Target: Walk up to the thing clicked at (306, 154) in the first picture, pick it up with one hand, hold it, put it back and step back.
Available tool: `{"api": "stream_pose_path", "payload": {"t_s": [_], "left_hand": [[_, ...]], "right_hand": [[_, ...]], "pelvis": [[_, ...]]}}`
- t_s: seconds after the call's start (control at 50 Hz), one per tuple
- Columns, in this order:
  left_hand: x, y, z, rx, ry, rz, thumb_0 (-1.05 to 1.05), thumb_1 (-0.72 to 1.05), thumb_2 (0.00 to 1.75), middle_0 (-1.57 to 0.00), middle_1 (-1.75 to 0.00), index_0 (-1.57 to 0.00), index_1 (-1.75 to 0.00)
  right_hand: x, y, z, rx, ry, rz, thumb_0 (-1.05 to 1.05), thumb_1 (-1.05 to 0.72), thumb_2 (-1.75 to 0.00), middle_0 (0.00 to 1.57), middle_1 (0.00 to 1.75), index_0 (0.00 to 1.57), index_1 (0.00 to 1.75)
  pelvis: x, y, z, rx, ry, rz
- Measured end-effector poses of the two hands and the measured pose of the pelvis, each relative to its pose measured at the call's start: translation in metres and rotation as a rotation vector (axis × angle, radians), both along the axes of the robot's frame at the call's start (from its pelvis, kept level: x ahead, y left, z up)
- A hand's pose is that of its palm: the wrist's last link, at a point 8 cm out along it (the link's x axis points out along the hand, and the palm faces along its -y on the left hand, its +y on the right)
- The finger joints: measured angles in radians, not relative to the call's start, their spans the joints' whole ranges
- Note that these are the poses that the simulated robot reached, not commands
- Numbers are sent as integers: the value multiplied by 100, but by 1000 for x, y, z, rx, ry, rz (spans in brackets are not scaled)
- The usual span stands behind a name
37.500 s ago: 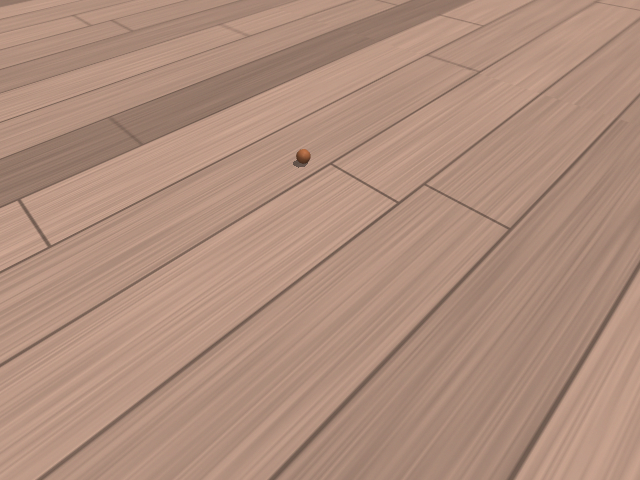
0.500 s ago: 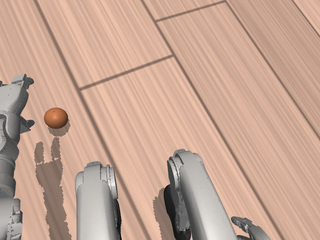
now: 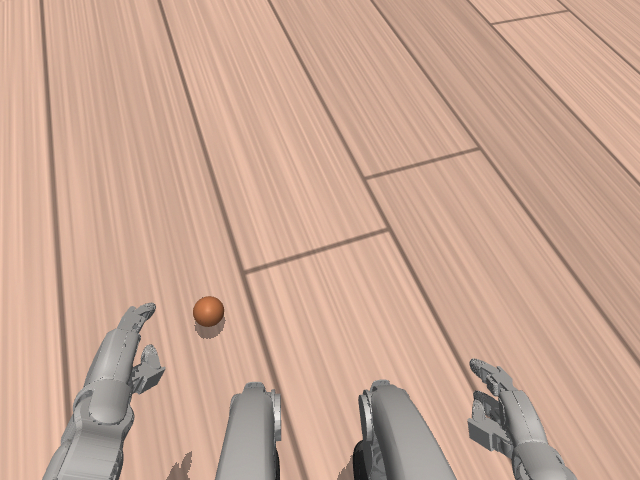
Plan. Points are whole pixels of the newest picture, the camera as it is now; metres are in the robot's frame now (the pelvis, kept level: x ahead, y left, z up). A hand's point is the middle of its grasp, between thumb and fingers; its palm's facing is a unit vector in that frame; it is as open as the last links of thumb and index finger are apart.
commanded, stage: home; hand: left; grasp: from above
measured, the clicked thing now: (208, 311) +0.52 +0.26 -0.53
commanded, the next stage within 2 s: none
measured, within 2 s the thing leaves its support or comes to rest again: neither
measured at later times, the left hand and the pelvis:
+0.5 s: hand (122, 396) +0.23 +0.19 +0.09, palm faces +0.10 -0.97 -0.21, open 7.4 cm; pelvis +0.07 +0.00 +0.14, yaw +3 degrees
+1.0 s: hand (121, 416) +0.22 +0.19 +0.09, palm faces +0.10 -0.97 -0.20, open 7.4 cm; pelvis +0.07 +0.00 +0.14, yaw +3 degrees
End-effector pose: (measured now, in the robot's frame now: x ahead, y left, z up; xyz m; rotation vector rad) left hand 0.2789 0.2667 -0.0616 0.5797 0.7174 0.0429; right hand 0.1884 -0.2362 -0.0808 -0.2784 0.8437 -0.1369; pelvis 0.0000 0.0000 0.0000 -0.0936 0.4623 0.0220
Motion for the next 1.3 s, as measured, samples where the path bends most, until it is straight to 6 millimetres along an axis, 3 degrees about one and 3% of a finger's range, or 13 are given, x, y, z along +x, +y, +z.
{"api": "stream_pose_path", "payload": {"t_s": [0.3,0.42,0.52,0.78,1.3], "left_hand": [[-46,-23,115,-282,62,265,1,90,90,-21,-31,-20,-30],[-58,-27,157,-328,45,290,1,90,90,-20,-31,-20,-30],[-67,-28,179,-332,31,285,1,90,90,-20,-31,-20,-30],[-80,-28,181,-341,43,298,1,91,90,-20,-30,-20,-30],[-81,-35,182,-338,39,281,2,91,90,-20,-30,-20,-30]], "right_hand": [[9,8,114,-19,-98,-56,1,-90,-90,21,30,21,30],[15,7,146,-34,-154,-82,2,-90,-90,20,30,21,30],[28,8,161,-31,-213,-75,2,-90,-90,20,30,21,30],[54,13,177,-28,-305,2,2,-90,-90,21,30,21,30],[30,2,166,-34,-257,-32,2,-90,-90,21,30,21,30]], "pelvis": [[45,-1,104,22,-157,29],[62,1,130,30,-210,33],[70,3,140,35,-244,36],[69,1,143,46,-282,47],[64,-3,142,50,-286,40]]}}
